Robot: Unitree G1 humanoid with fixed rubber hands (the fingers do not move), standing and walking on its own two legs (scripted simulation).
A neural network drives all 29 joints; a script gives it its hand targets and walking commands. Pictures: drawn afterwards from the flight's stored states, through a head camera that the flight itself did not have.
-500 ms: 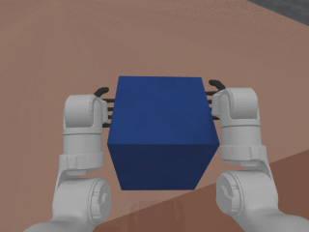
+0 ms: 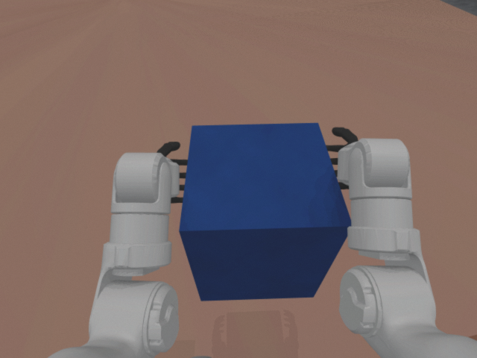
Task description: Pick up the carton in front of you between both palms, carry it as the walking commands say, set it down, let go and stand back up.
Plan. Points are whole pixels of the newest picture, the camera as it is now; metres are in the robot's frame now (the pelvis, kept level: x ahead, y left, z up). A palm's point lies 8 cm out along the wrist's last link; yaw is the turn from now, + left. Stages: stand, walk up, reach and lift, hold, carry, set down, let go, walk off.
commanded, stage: carry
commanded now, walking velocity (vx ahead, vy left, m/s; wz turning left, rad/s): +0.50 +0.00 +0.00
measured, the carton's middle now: (256, 216) +0.36 +0.00 +0.06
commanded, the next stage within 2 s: none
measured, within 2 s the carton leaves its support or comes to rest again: neither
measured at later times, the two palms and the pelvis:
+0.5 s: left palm (182, 80) +0.66 +0.17 +0.16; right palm (312, 74) +0.65 -0.12 +0.17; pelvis +0.28 +0.05 +0.01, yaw -2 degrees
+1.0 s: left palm (209, 53) +0.88 +0.13 +0.12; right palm (310, 48) +0.90 -0.16 +0.12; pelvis +0.57 +0.00 +0.03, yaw +1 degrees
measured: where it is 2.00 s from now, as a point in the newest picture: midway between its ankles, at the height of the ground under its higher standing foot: (246, 186)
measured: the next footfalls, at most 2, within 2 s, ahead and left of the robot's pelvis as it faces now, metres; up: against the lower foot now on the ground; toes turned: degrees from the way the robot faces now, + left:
left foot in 0.34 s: +0.40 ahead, +0.12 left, +0.01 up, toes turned +5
right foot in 0.82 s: +0.66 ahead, -0.08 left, +0.01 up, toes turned -9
